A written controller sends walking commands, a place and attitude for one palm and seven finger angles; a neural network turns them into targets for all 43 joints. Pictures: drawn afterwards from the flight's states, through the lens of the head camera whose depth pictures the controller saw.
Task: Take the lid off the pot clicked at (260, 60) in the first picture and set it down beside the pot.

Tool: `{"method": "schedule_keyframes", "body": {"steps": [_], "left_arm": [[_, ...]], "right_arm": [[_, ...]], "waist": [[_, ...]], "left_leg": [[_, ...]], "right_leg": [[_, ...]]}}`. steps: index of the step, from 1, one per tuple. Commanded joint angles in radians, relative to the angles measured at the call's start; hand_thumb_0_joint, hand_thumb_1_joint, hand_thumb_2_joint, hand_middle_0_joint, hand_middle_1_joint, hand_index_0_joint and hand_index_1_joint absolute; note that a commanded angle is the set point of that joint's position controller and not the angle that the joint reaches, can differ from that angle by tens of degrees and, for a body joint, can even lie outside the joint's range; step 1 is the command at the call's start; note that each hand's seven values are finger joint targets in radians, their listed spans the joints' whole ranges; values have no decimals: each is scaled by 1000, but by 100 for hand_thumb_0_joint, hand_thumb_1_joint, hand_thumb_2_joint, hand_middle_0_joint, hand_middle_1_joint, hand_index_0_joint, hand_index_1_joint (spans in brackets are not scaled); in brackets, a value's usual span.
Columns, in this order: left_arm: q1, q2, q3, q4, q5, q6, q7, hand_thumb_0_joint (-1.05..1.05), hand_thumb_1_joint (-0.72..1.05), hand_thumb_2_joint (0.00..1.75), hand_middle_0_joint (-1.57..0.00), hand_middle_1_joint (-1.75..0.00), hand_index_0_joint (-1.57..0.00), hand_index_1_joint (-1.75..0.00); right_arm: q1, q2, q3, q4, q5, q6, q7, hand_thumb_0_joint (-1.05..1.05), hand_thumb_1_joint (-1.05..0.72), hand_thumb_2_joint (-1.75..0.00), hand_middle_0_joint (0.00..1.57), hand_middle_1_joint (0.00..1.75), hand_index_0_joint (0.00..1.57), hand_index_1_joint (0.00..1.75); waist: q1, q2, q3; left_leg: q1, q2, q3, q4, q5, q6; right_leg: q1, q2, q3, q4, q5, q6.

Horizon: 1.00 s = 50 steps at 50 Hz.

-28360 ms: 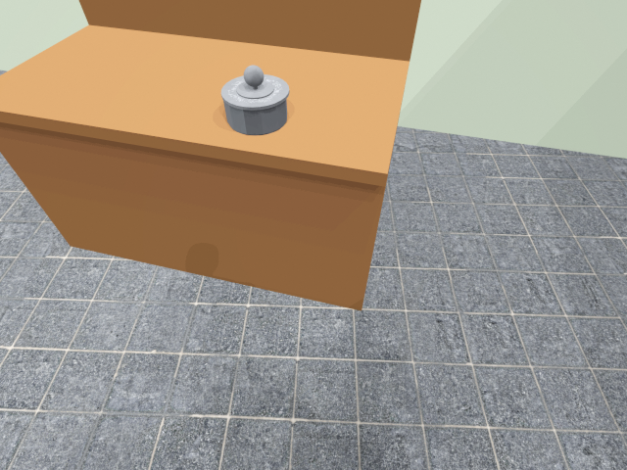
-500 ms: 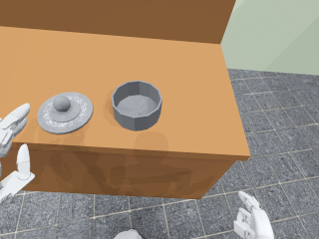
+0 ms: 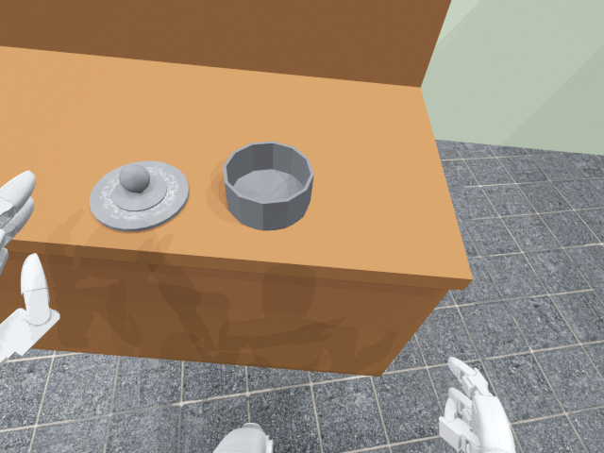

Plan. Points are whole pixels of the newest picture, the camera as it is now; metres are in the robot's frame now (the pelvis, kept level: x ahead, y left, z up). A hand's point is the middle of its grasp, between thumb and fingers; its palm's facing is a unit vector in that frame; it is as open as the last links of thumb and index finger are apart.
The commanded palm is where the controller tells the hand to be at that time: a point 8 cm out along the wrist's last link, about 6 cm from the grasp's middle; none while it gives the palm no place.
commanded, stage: step back with the hand held close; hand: left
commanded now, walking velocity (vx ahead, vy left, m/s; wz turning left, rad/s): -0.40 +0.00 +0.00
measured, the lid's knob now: (134, 178) +0.54 +0.34 -0.02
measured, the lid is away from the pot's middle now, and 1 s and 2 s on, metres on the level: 0.24 0.24 0.24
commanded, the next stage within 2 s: stop stepping back and stand still in 0.70 s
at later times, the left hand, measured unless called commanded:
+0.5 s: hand (53, 356) +0.16 +0.21 +0.19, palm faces +0.26 -0.85 -0.46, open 7.4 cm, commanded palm +0.09 +0.27 +0.20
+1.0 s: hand out of the picture +0.04 +0.21 +0.19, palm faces +0.19 -0.79 -0.58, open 7.4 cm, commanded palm -0.02 +0.27 +0.20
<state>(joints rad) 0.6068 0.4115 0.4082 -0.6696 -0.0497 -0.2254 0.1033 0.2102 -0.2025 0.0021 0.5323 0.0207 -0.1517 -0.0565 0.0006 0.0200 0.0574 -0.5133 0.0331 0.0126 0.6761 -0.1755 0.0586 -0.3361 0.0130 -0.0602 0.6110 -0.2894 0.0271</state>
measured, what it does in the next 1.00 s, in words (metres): walks backwards: right foot, then left foot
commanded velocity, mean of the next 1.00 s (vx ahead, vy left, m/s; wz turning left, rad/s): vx -0.24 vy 0.00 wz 0.02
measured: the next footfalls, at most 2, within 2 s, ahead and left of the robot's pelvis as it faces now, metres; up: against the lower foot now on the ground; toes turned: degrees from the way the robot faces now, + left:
right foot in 0.48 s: -0.04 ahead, -0.14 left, +0.00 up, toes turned -5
left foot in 0.70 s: -0.03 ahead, +0.11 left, +0.00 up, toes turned -1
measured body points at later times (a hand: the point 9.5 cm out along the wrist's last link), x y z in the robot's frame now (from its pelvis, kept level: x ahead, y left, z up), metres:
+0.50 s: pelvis -0.05 -0.01 +0.00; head -0.02 +0.02 +0.44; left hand +0.14 +0.26 +0.21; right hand +0.11 -0.23 -0.07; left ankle +0.11 +0.08 -0.72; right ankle -0.08 -0.14 -0.72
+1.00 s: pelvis -0.16 +0.00 +0.00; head -0.13 +0.02 +0.44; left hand +0.02 +0.25 +0.22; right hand -0.02 -0.24 -0.07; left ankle -0.07 +0.11 -0.72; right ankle -0.19 -0.11 -0.72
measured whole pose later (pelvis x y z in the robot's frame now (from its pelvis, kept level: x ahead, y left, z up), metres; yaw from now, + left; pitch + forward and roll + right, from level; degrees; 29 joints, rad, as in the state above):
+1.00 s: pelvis -0.16 +0.00 +0.00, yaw -3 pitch +1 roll -2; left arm 0.76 0.53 0.49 -0.80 -0.06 -0.21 0.12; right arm 0.25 -0.15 -0.01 0.52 0.02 -0.12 0.01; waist -0.04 -0.03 0.03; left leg -0.52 0.05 0.00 0.72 -0.25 0.00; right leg -0.30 0.03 -0.05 0.66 -0.38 0.01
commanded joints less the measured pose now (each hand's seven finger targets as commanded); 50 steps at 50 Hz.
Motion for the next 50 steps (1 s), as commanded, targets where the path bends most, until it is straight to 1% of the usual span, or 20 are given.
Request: {"method": "schedule_keyframes", "body": {"steps": [1,8,13,16,22,24,26,28,31,33,35,36,37,39,40,41,42,46,48,50], "left_arm": [[12,141,112,-205,-14,-79,18,0,90,90,-20,-30,-20,-30],[-1,144,90,-215,-16,-105,40,0,90,90,-20,-30,-20,-30],[-11,162,125,-289,-16,-110,41,0,90,90,-20,-30,-20,-30],[-26,155,143,-248,-35,-86,46,0,90,90,-20,-30,-20,-30],[56,152,108,-211,-28,-63,19,0,90,90,-20,-30,-20,-30],[10,176,103,-214,-24,-81,5,0,90,90,-20,-30,-20,-30],[-12,178,92,-178,-22,-81,4,0,90,90,-20,-30,-20,-30],[-41,143,77,-149,-19,-65,14,0,90,90,-20,-30,-20,-30],[-83,157,97,-151,-9,-89,39,0,90,90,-20,-30,-20,-30],[-61,175,114,-188,-19,-108,47,0,90,90,-20,-30,-20,-30],[-83,173,115,-268,-42,-131,40,0,90,90,-20,-30,-20,-30],[-17,129,98,-196,-33,-139,25,0,90,90,-20,-30,-20,-30],[49,152,112,-274,-49,-140,12,0,90,90,-20,-30,-20,-30],[6,166,131,-329,-35,-115,19,0,90,90,-20,-30,-20,-30],[-333,-162,-265,628,95,145,-65,0,90,90,-20,-30,-20,-30],[-279,238,140,-622,-43,-20,6,0,90,90,-20,-30,-20,-30],[-39,340,263,-448,-21,-78,31,0,90,90,-20,-30,-20,-30],[215,199,193,-362,-29,-39,51,0,90,90,-20,-30,-20,-30],[164,197,176,-297,-15,-42,48,0,90,90,-20,-30,-20,-30],[68,203,161,-166,-17,-51,36,0,90,90,-20,-30,-20,-30]], "right_arm": [[-59,-130,-59,-151,0,-51,-2,0,-90,-90,20,30,20,30],[-41,-102,-71,-102,-10,-29,3,0,-90,-90,20,30,20,30],[-72,-132,-69,-131,-20,-48,-3,0,-90,-90,20,30,20,30],[-30,-121,-87,-104,-24,-56,21,0,-90,-90,20,30,20,30],[-40,-118,-66,-111,-22,-44,34,0,-90,-90,20,30,20,30],[-49,-103,-61,-114,-5,-41,29,0,-90,-90,20,30,20,30],[-54,-104,-92,-104,13,-36,18,0,-90,-90,20,30,20,30],[-101,-39,-51,-92,6,-2,22,0,-90,-90,20,30,20,30],[-118,-57,-20,-88,5,16,6,0,-90,-90,20,30,20,30],[-93,-80,-36,-83,16,1,-8,0,-90,-90,20,30,20,30],[-69,-115,-79,-105,9,-34,8,0,-90,-90,20,30,20,30],[-21,-120,-101,-75,8,-50,32,0,-90,-90,20,30,20,30],[-38,-113,-86,-83,-19,-72,43,0,-90,-90,20,30,20,30],[-20,-119,-101,-66,-16,-67,58,0,-90,-90,20,30,20,30],[-8,-225,-112,156,-57,13,51,0,-90,-90,20,30,20,30],[-125,-78,-113,-176,27,-18,70,0,-90,-90,20,30,20,30],[-59,-137,-120,-125,1,-44,46,0,-90,-90,20,30,20,30],[-76,-92,-61,-135,-5,-3,67,0,-90,-90,20,30,20,30],[-54,-106,-61,-153,1,-4,47,0,-90,-90,20,30,20,30],[-23,-105,-72,-140,9,10,33,0,-90,-90,20,30,20,30]], "waist": [[-6,45,-118],[-40,-84,-173],[-33,327,-163],[-24,209,-171],[3,183,-218],[-4,-15,-195],[-18,-347,-147],[-39,-217,-90],[-46,-116,-76],[-55,-52,-113],[-41,225,-156],[-43,191,-190],[-23,301,-268],[-47,205,-245],[-154,187,-158],[-2,118,-299],[-14,90,-284],[-15,311,-178],[-8,166,-152],[-23,-159,-121]], "left_leg": [[-13,112,-159,-223,-452,-7],[144,22,-103,63,-222,-38],[-5,301,-414,-488,-457,64],[67,279,-306,-420,-294,67],[101,171,-160,-274,-284,-23],[161,49,-47,-2,-342,-66],[158,-82,-16,594,-327,-102],[-1,-14,-108,679,-376,-83],[-21,8,-80,214,-368,-76],[124,7,-20,-241,-94,-57],[403,284,-265,-303,656,68],[510,318,-250,-250,812,99],[455,340,-333,-213,774,115],[366,283,-275,-179,712,101],[330,233,-341,-28,964,84],[348,264,-177,-216,489,60],[249,209,-252,-229,228,71],[45,171,-224,-287,-358,49],[-34,99,-156,-175,-442,2],[-6,-48,11,277,-369,-42]], "right_leg": [[57,-65,71,-99,-93,-46],[-88,-251,221,-169,185,-127],[-24,45,39,349,-269,-13],[-71,42,97,458,-280,-12],[179,23,-1,-120,-42,-38],[69,-94,25,-276,36,-84],[-241,-396,353,-377,-23,-231],[-132,-387,294,-218,478,-231],[60,-294,160,-48,705,-138],[97,-222,96,107,681,-71],[-198,-18,61,332,-107,-3],[-276,22,109,425,-309,-7],[-274,11,163,521,-373,9],[-217,28,172,528,-272,15],[-349,-41,179,569,-188,51],[-128,28,184,485,-191,30],[-100,47,81,420,-200,-1],[63,-4,43,123,-125,-20],[239,12,-30,-89,-39,-27],[134,-149,116,-295,19,-101]]}}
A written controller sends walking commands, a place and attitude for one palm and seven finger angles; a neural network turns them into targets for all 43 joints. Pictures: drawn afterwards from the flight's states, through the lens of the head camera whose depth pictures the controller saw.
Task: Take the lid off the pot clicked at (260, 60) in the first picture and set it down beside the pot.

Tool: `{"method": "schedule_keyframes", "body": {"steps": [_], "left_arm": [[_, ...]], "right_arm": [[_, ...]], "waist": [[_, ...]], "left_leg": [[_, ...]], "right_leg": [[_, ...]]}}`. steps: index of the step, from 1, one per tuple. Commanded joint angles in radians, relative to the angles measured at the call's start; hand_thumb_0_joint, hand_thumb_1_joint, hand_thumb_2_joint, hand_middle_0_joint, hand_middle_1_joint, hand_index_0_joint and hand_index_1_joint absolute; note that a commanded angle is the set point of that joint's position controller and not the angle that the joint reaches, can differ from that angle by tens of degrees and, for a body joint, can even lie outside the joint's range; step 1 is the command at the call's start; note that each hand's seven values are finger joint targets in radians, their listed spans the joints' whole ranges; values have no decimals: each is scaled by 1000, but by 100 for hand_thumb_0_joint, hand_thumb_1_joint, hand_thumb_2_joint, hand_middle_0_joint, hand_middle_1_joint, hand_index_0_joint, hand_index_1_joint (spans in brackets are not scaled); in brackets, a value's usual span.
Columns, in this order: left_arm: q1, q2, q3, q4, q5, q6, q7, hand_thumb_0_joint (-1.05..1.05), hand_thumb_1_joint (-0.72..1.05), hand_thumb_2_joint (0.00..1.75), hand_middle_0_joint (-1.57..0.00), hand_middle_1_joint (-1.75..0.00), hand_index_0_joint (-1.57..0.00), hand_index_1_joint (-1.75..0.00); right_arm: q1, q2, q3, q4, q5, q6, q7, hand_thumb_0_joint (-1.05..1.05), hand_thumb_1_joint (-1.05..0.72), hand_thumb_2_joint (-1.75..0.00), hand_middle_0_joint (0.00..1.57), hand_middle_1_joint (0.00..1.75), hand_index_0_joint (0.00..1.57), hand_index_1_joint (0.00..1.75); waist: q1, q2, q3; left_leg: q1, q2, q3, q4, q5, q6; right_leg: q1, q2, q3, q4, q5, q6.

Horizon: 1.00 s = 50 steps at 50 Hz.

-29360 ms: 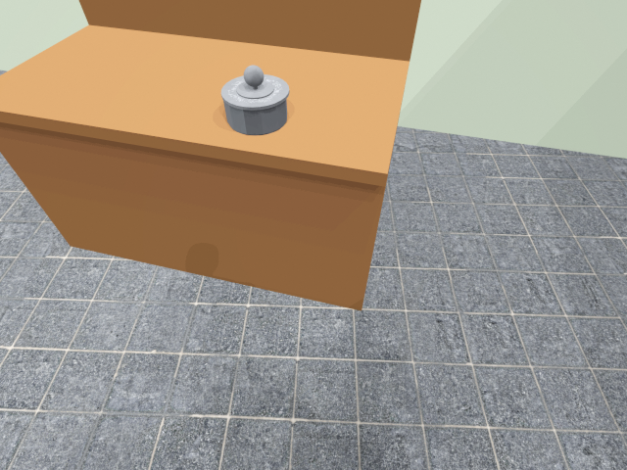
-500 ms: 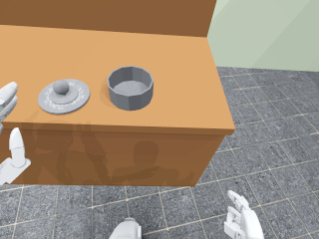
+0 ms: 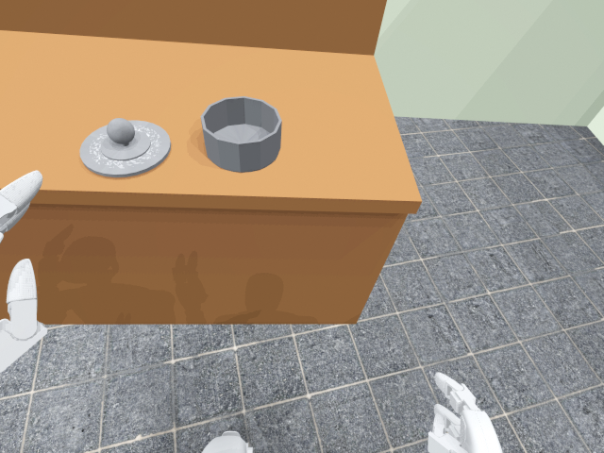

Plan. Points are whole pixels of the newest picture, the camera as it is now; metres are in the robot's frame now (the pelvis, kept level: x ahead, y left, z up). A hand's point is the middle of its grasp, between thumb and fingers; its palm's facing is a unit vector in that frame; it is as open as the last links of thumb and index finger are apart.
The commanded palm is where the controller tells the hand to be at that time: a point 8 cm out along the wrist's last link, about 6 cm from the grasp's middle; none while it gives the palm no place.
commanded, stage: stop stepping back and stand still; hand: left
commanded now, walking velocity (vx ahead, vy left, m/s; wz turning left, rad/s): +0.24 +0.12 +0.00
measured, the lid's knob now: (121, 131) +0.69 +0.38 -0.01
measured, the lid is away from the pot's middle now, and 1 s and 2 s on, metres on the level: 0.24 0.24 0.24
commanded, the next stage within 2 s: let the arm hang, fingers relaxed in 1.76 s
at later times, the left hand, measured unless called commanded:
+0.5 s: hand out of the picture +0.13 +0.25 +0.20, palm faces +0.34 -0.76 -0.55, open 7.4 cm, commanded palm +0.06 +0.29 +0.20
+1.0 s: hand out of the picture -0.01 +0.20 -0.16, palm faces +0.22 -0.95 -0.21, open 6.9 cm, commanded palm none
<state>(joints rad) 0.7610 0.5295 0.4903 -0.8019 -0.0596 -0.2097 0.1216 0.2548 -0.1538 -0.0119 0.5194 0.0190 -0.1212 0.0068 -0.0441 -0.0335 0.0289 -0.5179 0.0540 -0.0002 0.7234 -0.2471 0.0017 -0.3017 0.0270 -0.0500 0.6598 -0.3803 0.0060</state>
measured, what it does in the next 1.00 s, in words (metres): steps on the spot: left foot, then left foot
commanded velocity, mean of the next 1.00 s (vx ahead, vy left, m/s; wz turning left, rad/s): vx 0.08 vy -0.01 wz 0.00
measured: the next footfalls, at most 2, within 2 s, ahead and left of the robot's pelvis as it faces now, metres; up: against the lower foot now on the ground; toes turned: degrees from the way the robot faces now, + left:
left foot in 0.24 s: -0.05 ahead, +0.12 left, +0.00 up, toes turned +4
left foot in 0.76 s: +0.00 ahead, +0.15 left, +0.00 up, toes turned +11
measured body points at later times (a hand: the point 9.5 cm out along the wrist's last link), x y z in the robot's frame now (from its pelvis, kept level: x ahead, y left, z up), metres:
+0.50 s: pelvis -0.06 +0.01 +0.01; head -0.05 +0.01 +0.46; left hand +0.10 +0.29 +0.23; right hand +0.10 -0.21 -0.07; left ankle -0.09 +0.12 -0.71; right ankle -0.03 -0.07 -0.72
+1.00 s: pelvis -0.03 +0.01 +0.01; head +0.01 +0.02 +0.46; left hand -0.02 +0.25 -0.14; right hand +0.03 -0.23 -0.14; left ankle -0.08 +0.14 -0.68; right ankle -0.01 -0.07 -0.71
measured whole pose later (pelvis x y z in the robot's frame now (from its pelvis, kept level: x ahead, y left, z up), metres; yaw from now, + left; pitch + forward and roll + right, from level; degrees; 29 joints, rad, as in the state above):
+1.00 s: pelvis -0.03 +0.01 +0.01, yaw +11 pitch +1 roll +0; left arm 0.28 0.18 0.05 0.88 0.02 -0.01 0.02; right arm 0.31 -0.18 -0.05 0.94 -0.01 0.03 -0.02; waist -0.01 -0.03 0.06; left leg -0.38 0.03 0.01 0.90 -0.51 -0.01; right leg -0.33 0.04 -0.03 0.66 -0.35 -0.06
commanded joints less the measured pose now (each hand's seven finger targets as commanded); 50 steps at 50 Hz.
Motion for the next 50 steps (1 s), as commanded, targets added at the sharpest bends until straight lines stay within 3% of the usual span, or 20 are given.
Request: {"method": "schedule_keyframes", "body": {"steps": [1,5,11,13,14,15,18,23,24,26,29,30,33,35,37,39,43,45,46,50], "left_arm": [[-139,75,52,16,-9,-61,13,0,90,90,-20,-30,-20,-30],[-228,47,4,142,2,-54,-14,0,90,90,-20,-30,-20,-30],[-206,41,-17,-79,30,-81,23,0,90,90,-20,-30,-20,-30],[-172,57,0,-172,12,-101,45,0,90,90,-20,-30,-20,-30],[-191,67,8,-148,36,-104,47,0,90,90,-20,-30,-20,-30],[-204,61,7,-149,21,-102,50,0,90,90,-20,-30,-20,-30],[-135,76,52,-50,23,-101,35,0,90,90,-20,-30,-20,-30],[-115,27,37,72,0,-76,4,0,90,90,-20,-30,-20,-30],[-103,47,60,106,-1,-77,3,0,90,90,-20,-30,-20,-30],[-116,34,39,103,-7,-81,1,0,90,90,-20,-30,-20,-30],[-165,43,17,15,3,-83,4,0,90,90,-20,-30,-20,-30],[-378,-198,-303,766,164,116,-67,0,90,90,-20,-30,-20,-30],[-432,-227,-354,914,122,201,-92,0,90,90,-20,-30,-20,-30],[-463,-214,-375,1054,109,212,-96,0,90,90,-20,-30,-20,-30],[-475,-273,-407,1147,99,226,-114,0,90,90,-20,-30,-20,-30],[-606,-250,-409,1224,80,216,-122,0,90,90,-20,-30,-20,-30],[-445,-232,-427,1513,70,201,-131,0,90,90,-20,-30,-20,-30],[-324,-160,-402,1624,81,169,-107,0,90,90,-20,-30,-20,-30],[-348,-167,-407,1625,85,161,-100,0,90,90,-20,-30,-20,-30],[-476,-220,-415,1670,90,175,-75,0,90,90,-20,-30,-20,-30]], "right_arm": [[-53,-183,-85,-125,24,-17,-33,0,-90,-90,20,30,20,30],[-99,-173,-56,-92,11,28,-35,0,-90,-90,20,30,20,30],[-84,-148,-46,-87,12,-64,-62,0,-90,-90,20,30,20,30],[-77,-155,-60,-118,6,-98,-61,0,-90,-90,20,30,20,30],[-60,-147,-62,-72,-25,-98,-60,0,-90,-90,20,30,20,30],[-77,-131,-49,-87,-20,-103,-52,0,-90,-90,20,30,20,30],[-66,-163,-65,-55,1,-97,-25,0,-90,-90,20,30,20,30],[-115,-181,-52,-95,17,-38,-20,0,-90,-90,20,30,20,30],[-101,-176,-53,-88,15,-32,-24,0,-90,-90,20,30,20,30],[-84,-183,-91,-93,25,-19,-27,0,-90,-90,20,30,20,30],[-108,-160,-53,-74,2,-4,-28,0,-90,-90,20,30,20,30],[-59,-247,-91,116,-25,3,35,0,-90,-90,20,30,20,30],[50,-134,-56,75,-34,110,24,0,-90,-90,20,30,20,30],[95,-157,-64,113,-48,118,20,0,-90,-90,20,30,20,30],[129,-249,-81,135,-69,114,6,0,-90,-90,20,30,20,30],[74,-283,-83,150,-80,103,-24,0,-90,-90,20,30,20,30],[-35,-224,-52,230,-59,90,-39,0,-90,-90,20,30,20,30],[27,-130,-51,260,-25,90,-37,0,-90,-90,20,30,20,30],[35,-122,-60,278,-20,98,-31,0,-90,-90,20,30,20,30],[49,-89,-59,351,-24,116,-26,0,-90,-90,20,30,20,30]], "waist": [[13,-294,-91],[-1,-73,37],[20,19,-121],[44,331,-160],[4,317,-176],[-7,422,-51],[22,164,-16],[19,115,-36],[21,7,-51],[31,-309,-92],[23,-63,-29],[-41,52,-32],[-9,-190,-39],[-20,-165,6],[-28,243,27],[-18,194,-1],[100,179,-92],[84,-152,-143],[73,-53,-141],[30,-56,-57]], "left_leg": [[-7,-113,-7,533,-239,0],[0,-29,-78,616,-89,22],[256,-32,45,-338,-72,78],[507,133,-60,-447,424,112],[517,125,-64,-347,619,125],[403,184,-278,-337,593,146],[320,218,-240,-301,402,175],[57,115,-118,-142,-19,112],[-9,62,-79,-44,-161,101],[-75,-91,10,332,-328,41],[-35,-17,-71,378,-239,36],[-88,65,-41,467,-258,21],[110,19,33,201,-297,31],[241,-11,56,-79,-205,52],[341,201,-331,-333,-175,179],[206,320,-506,-465,-99,266],[173,165,-112,-228,245,95],[13,-43,89,100,-61,-11],[17,-55,31,177,-309,-19],[44,-16,-31,193,-278,11]], "right_leg": [[-50,-342,406,-431,9,-177],[-249,-313,263,-357,-5,-157],[45,-200,163,-70,172,-96],[-125,-2,-5,296,36,-18],[-186,57,-51,354,-152,-15],[-272,4,23,380,-196,-9],[-209,-25,80,273,-107,-25],[197,-6,-13,-151,82,-26],[250,-52,87,-211,56,-56],[173,-328,610,-448,-329,-172],[13,-350,531,-418,-207,-226],[-100,-401,188,-261,13,-204],[-180,-276,70,-282,-129,-166],[-211,-261,83,-204,-149,-136],[-410,-61,-29,182,-217,-26],[-344,-55,115,432,-171,-12],[33,-38,73,3,-11,-20],[285,-258,460,-249,537,-87],[258,-346,553,-306,577,-173],[181,-289,423,-325,529,-226]]}}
